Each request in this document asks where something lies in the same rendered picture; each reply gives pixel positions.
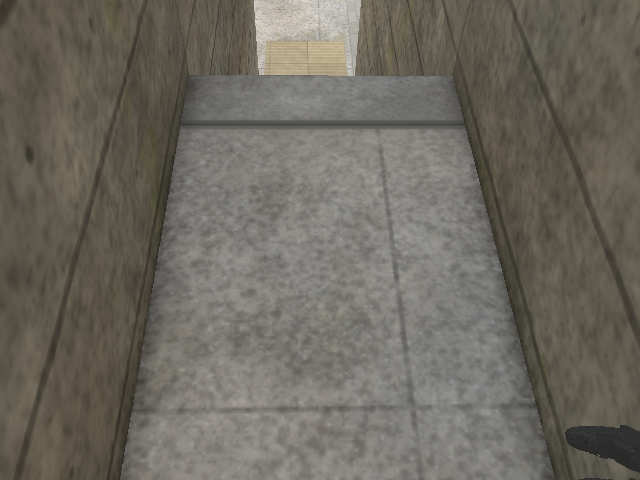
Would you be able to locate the robot right hand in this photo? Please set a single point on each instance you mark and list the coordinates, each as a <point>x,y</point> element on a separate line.
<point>621,444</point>

